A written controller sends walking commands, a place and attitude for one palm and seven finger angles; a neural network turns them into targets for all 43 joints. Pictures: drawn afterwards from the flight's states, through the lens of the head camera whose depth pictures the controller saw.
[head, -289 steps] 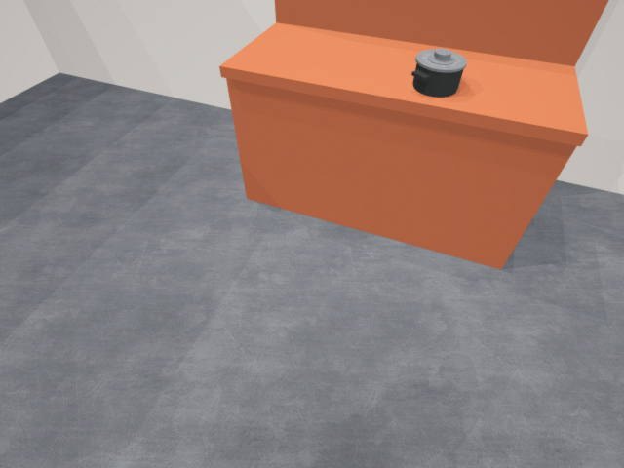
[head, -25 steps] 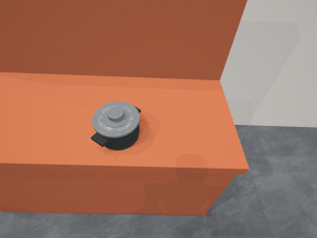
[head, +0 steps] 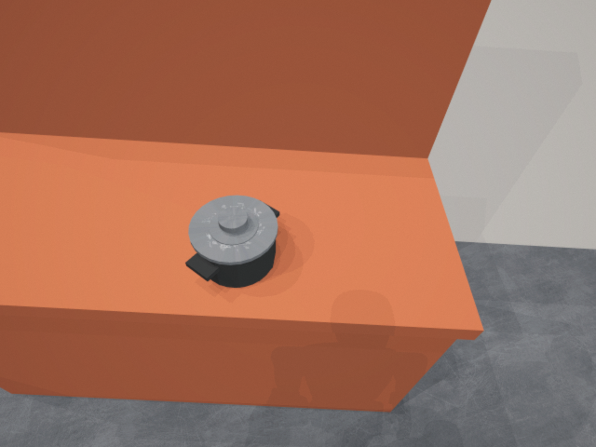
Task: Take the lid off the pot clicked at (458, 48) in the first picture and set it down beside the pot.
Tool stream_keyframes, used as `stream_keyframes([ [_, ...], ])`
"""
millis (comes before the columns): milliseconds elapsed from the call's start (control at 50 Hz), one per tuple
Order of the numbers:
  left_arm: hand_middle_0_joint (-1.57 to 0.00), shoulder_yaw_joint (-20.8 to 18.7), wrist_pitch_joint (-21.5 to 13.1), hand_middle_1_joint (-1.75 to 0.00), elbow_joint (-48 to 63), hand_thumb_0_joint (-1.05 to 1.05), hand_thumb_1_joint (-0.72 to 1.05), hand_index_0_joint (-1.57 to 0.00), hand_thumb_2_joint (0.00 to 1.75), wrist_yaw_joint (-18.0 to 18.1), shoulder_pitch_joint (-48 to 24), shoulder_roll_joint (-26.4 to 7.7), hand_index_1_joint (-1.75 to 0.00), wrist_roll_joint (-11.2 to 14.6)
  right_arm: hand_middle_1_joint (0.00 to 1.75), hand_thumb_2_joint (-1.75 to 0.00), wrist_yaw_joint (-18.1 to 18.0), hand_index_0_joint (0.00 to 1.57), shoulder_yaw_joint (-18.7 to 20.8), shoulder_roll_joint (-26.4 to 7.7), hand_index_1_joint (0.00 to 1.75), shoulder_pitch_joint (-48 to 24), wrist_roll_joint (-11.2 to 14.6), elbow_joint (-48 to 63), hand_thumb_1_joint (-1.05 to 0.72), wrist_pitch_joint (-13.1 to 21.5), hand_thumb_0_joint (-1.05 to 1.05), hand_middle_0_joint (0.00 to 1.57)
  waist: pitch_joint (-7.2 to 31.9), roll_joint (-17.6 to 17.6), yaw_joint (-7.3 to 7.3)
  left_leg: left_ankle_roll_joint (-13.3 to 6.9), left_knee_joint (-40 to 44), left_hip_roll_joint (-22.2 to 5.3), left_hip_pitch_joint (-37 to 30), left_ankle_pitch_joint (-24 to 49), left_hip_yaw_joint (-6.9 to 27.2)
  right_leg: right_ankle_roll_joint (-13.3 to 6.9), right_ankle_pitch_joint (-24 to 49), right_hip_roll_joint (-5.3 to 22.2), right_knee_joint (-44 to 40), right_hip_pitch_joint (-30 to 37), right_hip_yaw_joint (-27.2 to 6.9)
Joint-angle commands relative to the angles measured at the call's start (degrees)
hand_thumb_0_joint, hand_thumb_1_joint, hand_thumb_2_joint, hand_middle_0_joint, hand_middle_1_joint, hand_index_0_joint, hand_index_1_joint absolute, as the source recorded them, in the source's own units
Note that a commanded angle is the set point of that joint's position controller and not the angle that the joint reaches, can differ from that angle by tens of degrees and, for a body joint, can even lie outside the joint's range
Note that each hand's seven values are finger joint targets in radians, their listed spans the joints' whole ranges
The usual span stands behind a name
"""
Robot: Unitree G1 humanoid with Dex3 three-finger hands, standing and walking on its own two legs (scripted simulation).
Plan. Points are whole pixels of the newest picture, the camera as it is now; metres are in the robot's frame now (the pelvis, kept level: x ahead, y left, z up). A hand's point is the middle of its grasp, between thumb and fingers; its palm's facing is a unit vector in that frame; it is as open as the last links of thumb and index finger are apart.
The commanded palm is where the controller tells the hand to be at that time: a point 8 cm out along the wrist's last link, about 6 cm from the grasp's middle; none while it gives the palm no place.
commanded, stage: look again from close up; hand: left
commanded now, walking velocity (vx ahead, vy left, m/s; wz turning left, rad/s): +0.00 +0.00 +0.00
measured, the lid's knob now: (232, 219) +0.47 +0.15 +0.00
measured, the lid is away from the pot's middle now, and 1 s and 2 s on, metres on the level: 0.00 0.00 0.00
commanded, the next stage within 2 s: lift the closed hand beside the body in 0.26 s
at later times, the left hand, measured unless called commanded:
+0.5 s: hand out of the picture +0.07 +0.21 -0.12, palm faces +0.11 -0.94 -0.32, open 6.9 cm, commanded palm +0.08 +0.24 -0.07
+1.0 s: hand out of the picture +0.09 +0.23 -0.07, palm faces +0.25 -0.93 -0.28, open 3.1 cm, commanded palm +0.05 +0.28 -0.04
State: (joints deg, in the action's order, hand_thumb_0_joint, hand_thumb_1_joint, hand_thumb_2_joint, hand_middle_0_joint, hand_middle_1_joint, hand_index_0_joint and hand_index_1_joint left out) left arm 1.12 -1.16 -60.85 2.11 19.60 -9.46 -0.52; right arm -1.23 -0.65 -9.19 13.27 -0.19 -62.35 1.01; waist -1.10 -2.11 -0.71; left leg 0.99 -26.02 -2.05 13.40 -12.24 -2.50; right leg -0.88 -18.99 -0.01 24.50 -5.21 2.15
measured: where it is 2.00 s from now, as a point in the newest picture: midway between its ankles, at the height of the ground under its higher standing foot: outside the picture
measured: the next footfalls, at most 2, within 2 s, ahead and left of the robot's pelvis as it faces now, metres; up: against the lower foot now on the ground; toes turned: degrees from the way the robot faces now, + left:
none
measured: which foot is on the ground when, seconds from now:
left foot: down 0.00-1.00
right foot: down 0.00-1.00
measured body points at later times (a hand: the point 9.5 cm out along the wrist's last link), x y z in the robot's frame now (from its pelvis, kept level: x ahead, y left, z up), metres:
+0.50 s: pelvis -0.01 +0.02 +0.00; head -0.01 +0.01 +0.45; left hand +0.06 +0.26 -0.10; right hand +0.04 -0.22 -0.14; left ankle +0.02 +0.13 -0.74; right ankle -0.06 -0.10 -0.74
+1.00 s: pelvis -0.03 +0.01 +0.00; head -0.02 +0.01 +0.45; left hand +0.07 +0.28 -0.05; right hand +0.18 -0.20 -0.07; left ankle +0.02 +0.13 -0.74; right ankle -0.06 -0.10 -0.74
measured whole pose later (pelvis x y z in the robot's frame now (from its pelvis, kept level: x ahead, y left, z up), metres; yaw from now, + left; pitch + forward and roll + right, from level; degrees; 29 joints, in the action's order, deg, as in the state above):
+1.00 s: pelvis -0.03 +0.01 +0.00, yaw +2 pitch -1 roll +0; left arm -4.3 -1.6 -12.4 4.1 29.0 -12.0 1.4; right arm -4.5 -1.7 -11.9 10.1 0.6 -32.1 5.4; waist -0.9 0.5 -2.8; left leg -0.1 -29.2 -0.9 17.4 -11.2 -0.4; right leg -0.1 -18.9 1.0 27.9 -8.3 4.3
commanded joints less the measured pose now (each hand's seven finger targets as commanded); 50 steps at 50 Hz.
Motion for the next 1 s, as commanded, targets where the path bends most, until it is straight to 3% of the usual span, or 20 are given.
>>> stream_keyframes([
  [0,-0.2,-0.8,-0.7,-0.3,1.7,0.0,0.9,-0.2,0.9,0.3,4.5,-5.6,-0.3,-0.2,0.3,-0.9,-0.3,0.2,0.8,-5.0,0.3,3.2,0.2,1.5,-0.9,0.9,0.0,0.2,-2.4,1.2,0.14,-3.1,2.9,-4.4,-4.1,11.4,4.8,-1.1,16.3,6.3,-5.1,-5.9,-4.7],
  [320,-0.2,-0.8,-0.6,-0.3,1.1,0.0,0.9,-0.2,0.9,0.3,4.9,-4.8,-0.3,-0.1,0.3,-0.9,-0.3,0.2,0.9,-4.6,0.3,5.3,0.3,0.2,-0.9,1.0,0.0,0.2,-2.9,2.0,0.09,-3.3,3.7,-4.2,-3.4,8.7,5.0,-1.3,12.9,6.4,-5.5,-6.1,-4.7],
  [340,-0.2,-1.1,-1.8,-0.3,-0.7,0.0,0.9,-0.2,0.9,2.3,6.0,-5.6,-0.3,-1.3,0.3,-0.9,0.0,0.2,1.0,-6.4,0.3,-0.4,-0.1,4.1,-0.9,1.2,0.0,0.2,-5.0,5.7,-0.68,-1.3,-8.8,-3.5,-0.3,15.6,2.6,-0.1,33.8,8.7,-5.9,-9.2,-9.1],
  [360,-0.24,0.4,-10.5,-0.35,71.5,0.0,0.9,-0.24,0.9,2.3,-31.9,-13.7,-0.35,6.3,0.3,-0.9,0.0,0.2,2.0,-12.7,0.3,0.6,3.8,21.4,-0.9,10.7,0.0,0.2,20.2,14.7,0.66,-1.1,1.1,1.5,-13.9,16.3,4.2,-1.1,28.8,4.3,-0.3,-1.1,-3.1],
  [380,-0.29,-2.3,-6.9,-0.4,60.6,0.0,0.9,-0.29,0.9,5.2,-10.6,-13.2,-0.4,1.9,0.3,-0.9,-2.6,0.2,0.6,-11.0,0.3,-2.9,3.5,19.4,-0.9,14.5,0.0,0.2,22.5,20.3,-0.64,-1.7,1.8,-0.3,-18.7,20.5,3.6,-2.4,19.8,1.7,2.4,-4.6,-2.5],
  [400,-0.33,0.8,-0.3,-0.44,54.4,0.0,0.9,-0.33,0.9,7.0,3.2,-5.2,-0.44,2.6,0.3,-0.9,-2.2,0.2,1.3,-9.6,0.3,-4.1,4.5,18.9,-0.9,15.2,0.0,0.2,16.1,16.4,-0.62,-0.7,2.3,-0.2,-14.2,17.2,4.1,-1.2,14.2,1.7,0.9,-6.5,1.5],
  [420,-0.38,5.4,2.1,-0.49,46.9,0.0,0.9,-0.38,0.9,6.3,5.8,2.4,-0.49,2.3,0.3,-0.9,-2.1,0.2,0.9,-9.4,0.3,-3.8,4.0,18.3,-0.9,15.8,0.0,0.2,7.2,7.7,0.7,-1.7,2.5,0.5,-10.5,14.1,3.7,-0.8,14.8,0.9,-1.2,-7.2,3.0],
  [440,-0.42,7.1,2.1,-0.54,42.3,0.0,0.9,-0.42,0.9,5.6,4.9,3.6,-0.54,0.9,0.3,-0.9,-1.4,0.2,1.0,-9.9,0.3,-4.3,2.9,19.3,-0.9,15.8,0.0,0.2,-0.5,0.3,1.97,-2.4,2.4,0.8,-7.2,10.3,4.4,0.1,12.9,0.6,-2.0,-11.2,3.5],
  [460,-0.46,6.3,2.5,-0.59,34.1,0.0,0.9,-0.46,0.9,4.9,8.0,4.5,-0.59,-0.2,0.3,-0.9,-0.9,0.2,2.4,-10.8,0.3,-3.6,2.3,20.1,-0.9,14.9,0.0,0.2,-2.3,-5.4,1.69,-2.9,1.9,0.9,-4.3,8.5,4.3,0.4,11.5,0.1,-2.4,-13.8,4.0],
  [480,-0.51,4.5,2.0,-0.64,31.8,0.0,0.9,-0.51,0.9,3.9,10.0,3.4,-0.64,-0.5,0.3,-0.9,-0.3,0.2,3.3,-11.2,0.3,-3.5,2.0,21.4,-0.9,13.8,0.0,0.2,-3.3,-8.2,0.72,-2.9,2.0,0.8,-1.8,7.0,4.6,0.5,9.6,0.1,-2.0,-14.6,4.0],
  [500,-0.55,1.7,0.9,-0.68,32.7,0.0,0.9,-0.55,0.9,3.4,14.2,1.1,-0.68,-0.6,0.3,-0.9,0.3,0.2,3.8,-11.3,0.3,-4.2,1.9,23.5,-0.9,13.2,0.0,0.2,-0.6,-7.0,-1.22,-2.5,2.1,1.0,-2.3,7.3,3.7,0.0,9.3,0.5,-1.8,-12.6,3.6],
  [540,-0.64,-3.5,-1.1,-0.78,44.2,0.0,0.9,-0.64,0.9,2.7,14.5,-5.1,-0.78,0.0,0.3,-0.9,0.5,0.2,3.8,-11.1,0.3,-5.9,1.3,28.1,-0.9,12.3,0.0,0.2,2.6,-5.3,-2.55,-2.0,2.3,1.5,-2.7,6.7,2.4,0.1,8.3,0.9,-1.9,-10.4,2.5],
  [600,-0.77,-8.3,-2.8,-0.92,46.3,0.0,0.9,-0.77,0.9,2.5,10.7,-9.0,-0.92,0.5,0.3,-0.9,-0.6,0.2,3.5,-10.6,0.3,-7.5,1.7,32.1,-0.9,10.3,0.0,0.2,-2.2,-5.0,-1.03,-2.1,1.5,1.8,-1.4,1.0,1.1,0.5,3.7,1.0,-3.5,-13.8,1.6],
  [620,-0.82,-6.5,-3.1,-0.97,45.1,0.0,0.9,-0.82,0.9,2.0,10.2,-6.5,-0.97,0.8,0.3,-0.9,-0.8,0.2,3.1,-10.4,0.3,-8.1,1.9,33.5,-0.9,9.4,0.0,0.2,-4.3,-4.8,-0.43,-2.1,1.3,2.2,-0.2,-1.4,0.7,0.7,1.6,1.0,-4.0,-15.2,1.4],
  [640,-0.86,-6.8,-3.9,-1.02,47.4,0.0,0.9,-0.86,0.9,1.7,7.8,-6.9,-1.02,1.3,0.3,-0.9,-1.1,0.2,3.1,-10.4,0.3,-8.3,2.2,34.6,-0.9,8.8,0.0,0.2,-4.1,-2.3,-0.33,-2.1,1.2,2.5,-0.9,-2.3,0.6,0.6,0.8,1.2,-4.5,-15.4,0.8],
  [700,-0.99,-9.0,-5.6,-1.16,55.8,0.0,0.9,-0.99,0.9,1.7,4.9,-9.8,-1.16,2.0,0.3,-0.9,-2.2,0.2,2.8,-9.7,0.3,-7.8,2.1,37.2,-0.9,8.1,0.0,0.2,0.9,4.8,-0.55,-2.0,1.0,2.5,-4.3,-2.1,0.3,0.2,1.7,1.2,-4.9,-13.7,0.1],
  [720,-1.04,-7.4,-5.8,-1.21,58.2,0.0,0.9,-1.04,0.9,1.8,3.2,-8.6,-1.21,1.9,0.3,-0.9,-2.6,0.2,2.5,-9.1,0.3,-8.0,1.7,38.0,-0.9,8.1,0.0,0.2,1.5,6.3,-0.21,-2.0,1.3,2.6,-4.3,-2.2,0.5,0.2,2.1,1.1,-4.5,-13.2,0.1],
  [840,-1.3,-6.9,-4.7,-1.5,58.2,0.0,0.9,-1.3,0.9,2.0,4.0,-8.1,-1.5,2.0,0.3,-0.9,-3.9,0.2,2.0,-9.4,0.3,-7.4,1.2,38.7,-0.9,7.3,0.0,0.2,1.7,4.0,0.22,-2.3,0.7,2.2,-4.9,-0.4,1.3,0.2,4.1,0.6,-4.2,-13.1,0.8],
  [880,-1.3,-8.2,-4.4,-1.5,60.2,0.0,0.9,-1.3,0.9,2.3,6.3,-9.2,-1.5,2.0,0.3,-0.9,-4.1,0.2,1.9,-9.3,0.3,-7.1,1.0,38.9,-0.9,7.4,0.0,0.2,4.6,5.7,-0.73,-2.3,0.6,2.2,-6.1,2.7,1.4,-0.1,7.1,0.6,-3.0,-11.1,0.8],
  [980,-1.3,-9.1,-2.8,-1.5,58.1,0.0,0.9,-1.3,0.9,2.6,9.1,-9.6,-1.5,1.4,0.3,-0.9,-4.3,0.2,1.8,-9.5,0.3,-7.5,0.8,37.9,-0.9,7.0,0.0,0.2,4.3,3.2,-0.7,-2.7,-0.5,2.0,-5.2,6.0,1.7,0.2,10.7,0.5,-1.8,-11.4,1.4],
])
